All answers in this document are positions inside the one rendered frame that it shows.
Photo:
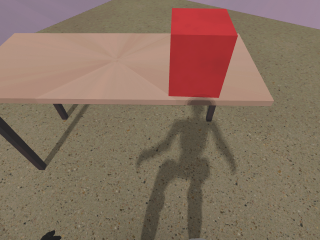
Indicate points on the robot left hand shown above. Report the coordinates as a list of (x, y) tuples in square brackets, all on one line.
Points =
[(49, 236)]

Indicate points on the carton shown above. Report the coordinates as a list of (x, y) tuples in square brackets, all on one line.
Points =
[(202, 42)]

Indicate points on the table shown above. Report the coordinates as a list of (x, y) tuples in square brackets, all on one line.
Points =
[(109, 69)]

